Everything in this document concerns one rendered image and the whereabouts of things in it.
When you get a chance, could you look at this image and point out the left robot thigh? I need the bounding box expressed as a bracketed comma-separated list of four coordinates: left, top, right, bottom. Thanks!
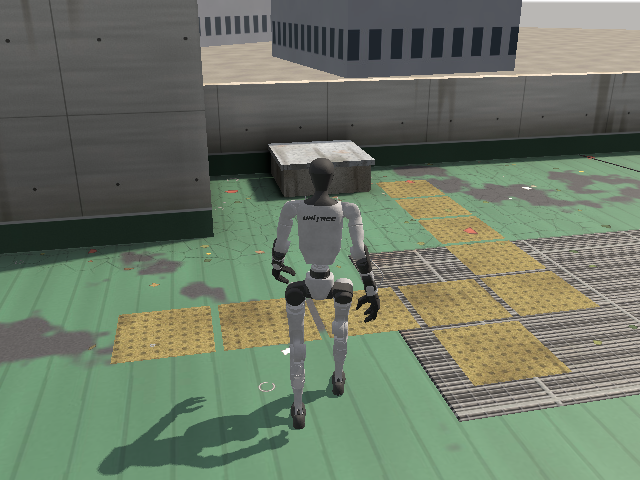
[285, 280, 306, 362]

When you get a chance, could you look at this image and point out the left robot upper arm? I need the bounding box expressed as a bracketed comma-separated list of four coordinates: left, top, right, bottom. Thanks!
[274, 200, 301, 253]

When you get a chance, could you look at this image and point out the robot right forearm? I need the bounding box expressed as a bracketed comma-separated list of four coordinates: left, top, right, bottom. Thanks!
[356, 244, 378, 296]

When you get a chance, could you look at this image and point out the robot left shin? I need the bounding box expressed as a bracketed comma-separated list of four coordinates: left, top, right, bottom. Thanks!
[289, 344, 305, 415]

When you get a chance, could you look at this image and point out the left robot hand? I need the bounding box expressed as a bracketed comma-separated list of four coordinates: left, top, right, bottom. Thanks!
[272, 264, 296, 284]

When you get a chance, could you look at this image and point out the robot left forearm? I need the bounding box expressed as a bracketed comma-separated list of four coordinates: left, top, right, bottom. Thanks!
[271, 238, 286, 270]

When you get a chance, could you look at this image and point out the right robot hand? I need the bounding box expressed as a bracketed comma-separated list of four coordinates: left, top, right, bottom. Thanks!
[356, 293, 380, 323]

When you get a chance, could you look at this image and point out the right robot upper arm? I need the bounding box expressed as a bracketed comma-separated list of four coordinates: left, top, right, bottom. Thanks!
[342, 202, 366, 260]

